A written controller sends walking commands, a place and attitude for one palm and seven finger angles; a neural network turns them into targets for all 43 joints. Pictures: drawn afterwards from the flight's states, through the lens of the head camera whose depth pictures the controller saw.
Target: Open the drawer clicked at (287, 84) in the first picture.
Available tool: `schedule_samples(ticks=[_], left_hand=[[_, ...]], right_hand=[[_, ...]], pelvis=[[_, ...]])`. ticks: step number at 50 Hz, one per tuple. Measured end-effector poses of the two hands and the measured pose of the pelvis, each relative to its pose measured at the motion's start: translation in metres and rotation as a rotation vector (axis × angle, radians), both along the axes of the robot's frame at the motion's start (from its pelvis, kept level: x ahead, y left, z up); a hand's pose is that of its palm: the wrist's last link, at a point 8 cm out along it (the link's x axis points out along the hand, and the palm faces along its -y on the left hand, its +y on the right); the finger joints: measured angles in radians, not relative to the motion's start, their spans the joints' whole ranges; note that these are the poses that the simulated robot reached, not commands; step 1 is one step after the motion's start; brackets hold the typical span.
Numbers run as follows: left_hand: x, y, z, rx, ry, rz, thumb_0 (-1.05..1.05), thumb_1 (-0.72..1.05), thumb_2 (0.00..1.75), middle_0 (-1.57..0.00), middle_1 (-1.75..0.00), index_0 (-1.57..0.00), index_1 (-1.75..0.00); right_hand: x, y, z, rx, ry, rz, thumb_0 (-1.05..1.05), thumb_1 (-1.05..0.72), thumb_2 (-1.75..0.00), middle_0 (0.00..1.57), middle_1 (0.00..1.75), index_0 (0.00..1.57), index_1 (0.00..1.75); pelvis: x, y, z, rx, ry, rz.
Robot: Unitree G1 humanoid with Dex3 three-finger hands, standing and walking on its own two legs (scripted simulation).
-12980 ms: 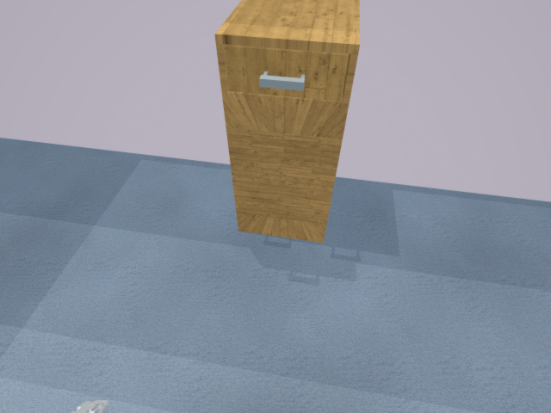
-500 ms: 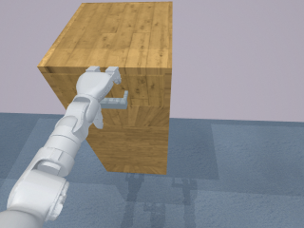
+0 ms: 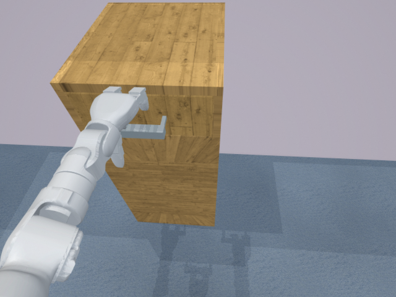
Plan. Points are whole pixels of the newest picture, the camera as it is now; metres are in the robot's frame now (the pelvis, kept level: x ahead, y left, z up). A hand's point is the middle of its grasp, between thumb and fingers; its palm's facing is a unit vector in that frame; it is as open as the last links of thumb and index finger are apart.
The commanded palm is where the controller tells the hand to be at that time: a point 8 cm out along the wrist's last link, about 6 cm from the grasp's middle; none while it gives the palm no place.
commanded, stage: move the hooked fingers above the handle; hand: left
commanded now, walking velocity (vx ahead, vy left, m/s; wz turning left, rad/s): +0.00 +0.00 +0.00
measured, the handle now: (141, 124) +0.51 +0.15 +0.03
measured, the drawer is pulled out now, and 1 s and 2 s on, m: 0.00 0.00 0.00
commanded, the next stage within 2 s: lower the fingers behind the handle in 0.82 s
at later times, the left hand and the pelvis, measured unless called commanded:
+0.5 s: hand (125, 123) +0.46 +0.17 +0.09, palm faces -0.03 -0.02 -1.00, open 13.8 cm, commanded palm +0.44 +0.18 +0.15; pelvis +0.00 +0.01 +0.00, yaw -1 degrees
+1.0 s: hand (131, 121) +0.47 +0.16 +0.09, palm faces -0.01 -0.04 -1.00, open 13.9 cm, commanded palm +0.45 +0.17 +0.14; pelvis +0.01 +0.01 +0.00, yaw -1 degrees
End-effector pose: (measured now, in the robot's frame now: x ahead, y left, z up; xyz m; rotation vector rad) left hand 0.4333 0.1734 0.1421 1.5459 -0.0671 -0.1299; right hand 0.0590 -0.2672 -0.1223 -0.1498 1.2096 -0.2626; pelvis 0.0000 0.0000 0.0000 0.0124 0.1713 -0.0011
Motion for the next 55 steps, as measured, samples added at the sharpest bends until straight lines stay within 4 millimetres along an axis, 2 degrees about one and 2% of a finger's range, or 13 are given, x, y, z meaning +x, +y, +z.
schedule_samples(ticks=[5,11,17,22,29,37,47,55], left_hand=[[0.008,-0.012,0.003,-0.019,-0.052,-0.02,0.0,-0.5,0.3,-0.32,-1.2,-0.32,-1.2],[0.014,-0.014,0.009,-0.02,-0.067,0.015,0.0,-0.49,0.3,-0.38,-1.25,-0.35,-1.23],[0.015,-0.009,0.007,-0.002,-0.031,0.059,0.0,-0.49,0.3,-0.36,-1.23,-0.35,-1.24],[0.011,0.0,0.001,0.013,0.0,0.058,0.0,-0.49,0.3,-0.34,-1.21,-0.33,-1.22],[0.006,-0.008,0.006,-0.02,-0.048,-0.012,0.0,-0.49,0.3,-0.33,-1.2,-0.32,-1.21],[0.012,0.002,0.007,-0.004,-0.05,0.066,0.0,-0.49,0.3,-0.32,-1.2,-0.32,-1.21],[0.012,-0.013,0.002,-0.02,-0.014,-0.003,0.0,-0.49,0.3,-0.33,-1.2,-0.32,-1.21],[0.012,-0.007,-0.006,-0.01,-0.034,0.039,0.0,-0.49,0.3,-0.33,-1.21,-0.31,-1.2]], right_hand=[[0.006,0.004,-0.001,0.007,-0.011,0.005,0.01,-0.91,-0.9,0.2,0.3,0.2,0.3],[0.007,0.014,-0.005,0.039,-0.019,-0.007,0.01,-0.91,-0.9,0.2,0.3,0.2,0.3],[0.005,0.021,-0.005,0.056,-0.025,-0.022,0.01,-0.9,-0.9,0.2,0.3,0.2,0.3],[0.0,0.02,-0.005,0.045,-0.016,-0.022,0.01,-0.9,-0.9,0.2,0.3,0.2,0.3],[-0.003,0.013,-0.005,0.028,0.015,-0.011,0.01,-0.9,-0.9,0.2,0.3,0.2,0.3],[0.004,0.012,-0.004,0.033,-0.007,-0.019,0.01,-0.91,-0.9,0.2,0.3,0.2,0.3],[0.012,0.015,-0.003,0.031,-0.023,-0.004,0.01,-0.91,-0.9,0.2,0.3,0.2,0.3],[0.012,0.017,-0.007,0.048,-0.013,-0.005,0.01,-0.91,-0.9,0.2,0.3,0.2,0.3]], pelvis=[[0.001,0.003,-0.002,0.0,0.013,-0.002],[0.003,0.005,-0.002,0.001,0.017,-0.018],[0.002,0.006,-0.001,0.003,0.009,-0.026],[0.002,0.005,-0.001,0.002,0.007,-0.02],[0.004,0.007,-0.001,-0.001,0.006,-0.011],[0.004,0.007,-0.001,0.0,0.007,-0.018],[0.006,0.007,-0.002,0.0,0.01,-0.013],[0.007,0.005,-0.003,0.002,0.022,-0.018]])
